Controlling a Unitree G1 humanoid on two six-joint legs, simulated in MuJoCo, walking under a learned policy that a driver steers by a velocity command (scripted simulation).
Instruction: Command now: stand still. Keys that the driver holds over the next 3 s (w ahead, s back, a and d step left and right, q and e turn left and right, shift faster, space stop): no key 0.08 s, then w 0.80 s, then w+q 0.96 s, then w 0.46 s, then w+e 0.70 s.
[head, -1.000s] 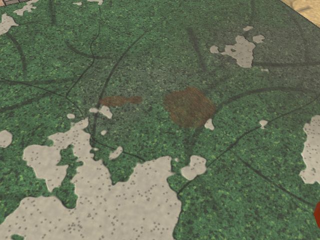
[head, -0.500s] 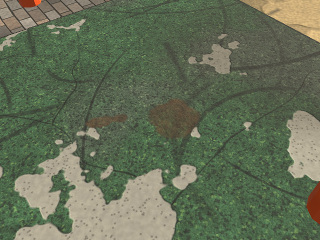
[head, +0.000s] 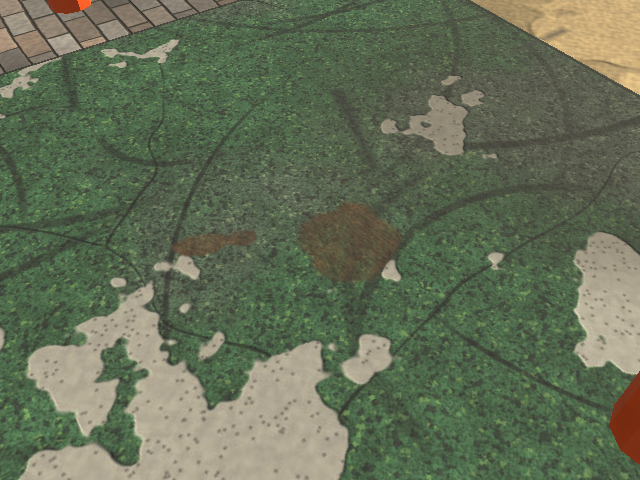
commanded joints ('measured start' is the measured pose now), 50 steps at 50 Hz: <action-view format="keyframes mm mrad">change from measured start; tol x32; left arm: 1 37 97 13 -8 0 -7 4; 36 -320 15 34 -237 9 -39 -68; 42 243 181 106 -97 35 -66 -24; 50 73 32 64 -88 9 -115 -32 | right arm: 1 42 -91 -12 -5 0 -6 -5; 15 -33 -63 -26 -100 -15 -61 36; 20 459 -225 -86 39 -6 -76 21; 50 190 -1 -44 -74 -23 -57 44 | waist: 1 -1 -11 18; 16 -8 -114 123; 20 -144 320 8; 37 -16 101 108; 43 112 -189 -292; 50 -30 -20 38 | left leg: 1 23 81 -74 -37 108 31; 13 -371 22 25 378 -273 79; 17 6 -27 94 90 -102 94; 21 257 373 -605 -269 -565 218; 40 240 187 -2 101 1056 131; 42 0 126 37 568 627 123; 43 -354 -67 51 970 -315 92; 50 -331 79 -56 822 -63 93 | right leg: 1 -73 -131 106 -68 159 -20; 10 -109 -259 364 -202 -639 -172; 16 -127 -275 293 -165 -311 -179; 22 -661 -97 -8 750 -157 -67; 33 -603 -84 -173 464 122 7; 41 3 5 -169 136 132 -130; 43 449 -482 557 37 -62 -328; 50 -122 -293 88 -225 143 -164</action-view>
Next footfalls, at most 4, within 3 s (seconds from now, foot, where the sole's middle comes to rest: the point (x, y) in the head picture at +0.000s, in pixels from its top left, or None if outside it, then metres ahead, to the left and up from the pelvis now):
0.84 right None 0.45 -0.01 -0.78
1.38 left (265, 392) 0.72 0.16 -0.78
1.90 right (279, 268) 1.09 0.14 -0.78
2.40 left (167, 253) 1.15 0.45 -0.78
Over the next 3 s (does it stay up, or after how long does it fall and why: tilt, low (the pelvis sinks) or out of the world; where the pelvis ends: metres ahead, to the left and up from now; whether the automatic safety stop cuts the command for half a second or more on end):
stays up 1.37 0.41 -0.03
